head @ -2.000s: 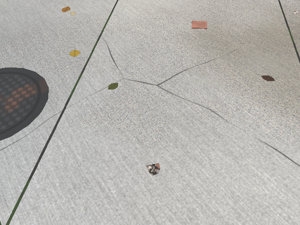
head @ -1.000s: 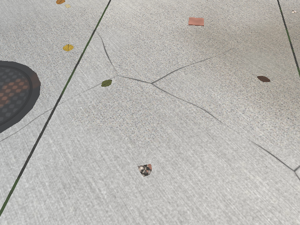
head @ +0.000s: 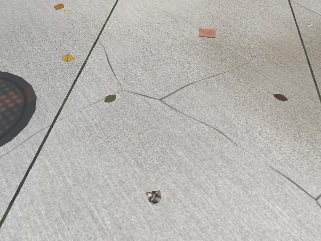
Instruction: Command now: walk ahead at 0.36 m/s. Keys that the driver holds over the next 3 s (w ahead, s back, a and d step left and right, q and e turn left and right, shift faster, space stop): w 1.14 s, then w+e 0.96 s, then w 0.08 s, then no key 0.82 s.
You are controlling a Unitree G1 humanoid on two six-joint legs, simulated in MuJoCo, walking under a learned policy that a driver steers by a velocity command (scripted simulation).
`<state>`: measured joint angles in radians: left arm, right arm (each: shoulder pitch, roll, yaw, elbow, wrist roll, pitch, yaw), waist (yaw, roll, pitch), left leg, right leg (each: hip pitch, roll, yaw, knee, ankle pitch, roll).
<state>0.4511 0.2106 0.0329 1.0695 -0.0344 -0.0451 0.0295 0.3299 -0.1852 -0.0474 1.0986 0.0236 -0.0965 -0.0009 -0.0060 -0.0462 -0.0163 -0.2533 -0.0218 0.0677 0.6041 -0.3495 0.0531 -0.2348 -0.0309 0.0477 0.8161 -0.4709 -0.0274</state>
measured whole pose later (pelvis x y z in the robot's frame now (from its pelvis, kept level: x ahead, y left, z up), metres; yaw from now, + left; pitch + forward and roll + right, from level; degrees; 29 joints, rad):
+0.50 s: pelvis +0.26 -0.05 +0.00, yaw +0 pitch +1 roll +0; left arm 0.07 0.24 0.05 0.88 -0.02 -0.11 -0.04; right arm 0.41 -0.23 -0.03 1.04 0.03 -0.10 -0.01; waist -0.02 0.01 0.05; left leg -0.21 0.01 -0.05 1.15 -0.45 0.04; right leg -0.45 0.03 -0.07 0.58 -0.16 -0.07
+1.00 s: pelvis +0.55 -0.01 -0.01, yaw +0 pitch +3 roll -1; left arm 0.41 0.25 0.05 1.03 -0.01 -0.06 0.01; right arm 0.02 -0.23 -0.05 0.84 0.01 -0.11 0.03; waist 0.05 0.00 0.03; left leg -0.51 0.01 0.05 0.55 -0.08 0.08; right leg -0.02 0.00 -0.02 0.60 -0.49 -0.01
